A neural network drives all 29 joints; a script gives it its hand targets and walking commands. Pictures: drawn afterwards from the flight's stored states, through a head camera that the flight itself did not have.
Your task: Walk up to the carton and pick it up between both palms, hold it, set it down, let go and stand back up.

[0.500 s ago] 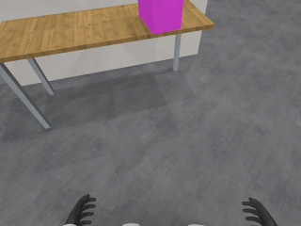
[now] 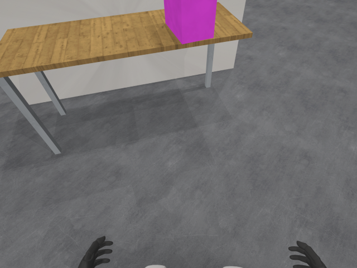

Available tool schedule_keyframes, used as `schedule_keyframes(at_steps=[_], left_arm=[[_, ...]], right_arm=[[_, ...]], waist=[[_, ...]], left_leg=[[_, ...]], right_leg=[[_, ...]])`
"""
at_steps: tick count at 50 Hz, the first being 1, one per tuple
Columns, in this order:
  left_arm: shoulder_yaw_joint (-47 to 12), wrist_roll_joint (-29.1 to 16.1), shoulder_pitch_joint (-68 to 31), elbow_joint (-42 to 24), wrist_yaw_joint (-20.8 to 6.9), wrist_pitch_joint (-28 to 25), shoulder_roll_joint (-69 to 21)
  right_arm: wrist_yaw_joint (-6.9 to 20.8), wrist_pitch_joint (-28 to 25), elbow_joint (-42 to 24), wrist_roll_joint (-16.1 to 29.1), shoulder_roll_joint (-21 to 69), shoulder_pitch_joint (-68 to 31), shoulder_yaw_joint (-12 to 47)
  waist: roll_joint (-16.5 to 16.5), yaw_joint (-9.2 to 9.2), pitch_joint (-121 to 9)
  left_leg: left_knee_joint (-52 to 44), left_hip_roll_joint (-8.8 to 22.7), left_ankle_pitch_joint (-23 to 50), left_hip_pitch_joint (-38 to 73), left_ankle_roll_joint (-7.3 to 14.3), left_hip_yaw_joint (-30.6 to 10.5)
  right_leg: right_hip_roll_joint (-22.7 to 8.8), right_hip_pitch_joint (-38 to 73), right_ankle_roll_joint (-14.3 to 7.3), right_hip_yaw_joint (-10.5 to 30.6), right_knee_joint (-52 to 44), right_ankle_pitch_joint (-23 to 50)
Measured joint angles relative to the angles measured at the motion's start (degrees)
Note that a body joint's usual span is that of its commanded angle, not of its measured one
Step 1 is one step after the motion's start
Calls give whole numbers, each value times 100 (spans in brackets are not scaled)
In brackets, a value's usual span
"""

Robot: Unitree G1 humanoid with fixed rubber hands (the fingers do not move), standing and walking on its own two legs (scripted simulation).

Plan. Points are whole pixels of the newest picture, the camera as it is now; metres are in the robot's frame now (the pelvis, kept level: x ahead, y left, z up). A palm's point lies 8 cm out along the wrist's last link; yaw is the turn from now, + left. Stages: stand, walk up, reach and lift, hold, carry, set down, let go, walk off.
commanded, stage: stand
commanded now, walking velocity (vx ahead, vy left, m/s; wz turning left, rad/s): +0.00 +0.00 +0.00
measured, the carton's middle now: (188, 1) +1.30 +0.00 +0.08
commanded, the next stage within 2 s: walk up in 0.58 s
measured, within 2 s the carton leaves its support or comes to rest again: neither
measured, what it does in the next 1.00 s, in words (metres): stands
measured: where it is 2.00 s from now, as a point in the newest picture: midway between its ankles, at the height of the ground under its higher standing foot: (232, 258)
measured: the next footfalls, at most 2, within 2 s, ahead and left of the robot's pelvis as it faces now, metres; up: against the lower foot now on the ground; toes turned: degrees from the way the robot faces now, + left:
left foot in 1.54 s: +0.25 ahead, -0.04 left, +0.00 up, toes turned +11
right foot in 1.84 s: +0.39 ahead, -0.33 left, +0.00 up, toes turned +6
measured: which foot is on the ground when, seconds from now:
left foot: down 0.00-1.00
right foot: down 0.00-1.00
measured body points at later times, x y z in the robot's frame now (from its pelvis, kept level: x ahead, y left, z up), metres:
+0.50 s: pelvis -0.02 +0.00 +0.00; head -0.02 +0.00 +0.45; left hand +0.11 +0.25 -0.11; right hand +0.10 -0.28 -0.11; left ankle +0.02 +0.12 -0.72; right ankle +0.02 -0.12 -0.72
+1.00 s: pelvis +0.00 -0.02 +0.00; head +0.00 -0.01 +0.45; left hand +0.10 +0.28 -0.10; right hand +0.11 -0.32 -0.10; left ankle +0.02 +0.12 -0.72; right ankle +0.00 -0.14 -0.70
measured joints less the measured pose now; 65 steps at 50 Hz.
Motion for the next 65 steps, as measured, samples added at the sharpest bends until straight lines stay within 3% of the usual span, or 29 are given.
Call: schedule_keyframes(at_steps=[41,45,51,56,57,60,65], left_arm=[[-1,0,1,411,-36,-1,15],[1,0,1,411,-221,-14,214],[3,1,1,411,-308,-20,751],[0,0,12,408,-335,-34,1022],[-1,0,44,407,-335,-81,1014],[1,0,277,411,-335,-228,1002],[0,0,758,411,-240,-237,1000]], right_arm=[[49,-23,422,0,-9,12,1],[145,-127,427,0,-142,128,-1],[148,-257,428,0,-387,329,0],[144,-264,427,0,-484,381,-1],[143,-261,429,-1,-526,382,-2],[69,-244,430,0,-551,380,-1],[42,-244,426,0,-636,383,0]], waist=[[0,0,-10],[0,-1,-58],[-73,0,-26],[-225,10,-33],[-192,12,-33],[-150,105,-36],[-117,150,-40]], left_leg=[[-211,0,246,1,15,-9],[-206,1,-105,9,56,-102],[-204,2,109,25,105,-402],[-196,5,-76,25,105,-604],[-129,23,-162,27,131,-676],[1083,-124,-424,-177,140,-822],[1948,-167,-118,-553,139,-511]], right_leg=[[2,1,-11,-5,-202,224],[33,-5,-97,-60,-11,-682],[23,-118,-100,-58,714,-707],[-15,-156,-110,-59,335,-601],[18,-125,-165,-123,266,-245],[131,172,-408,-221,115,-328],[136,896,-434,-238,-835,-154]])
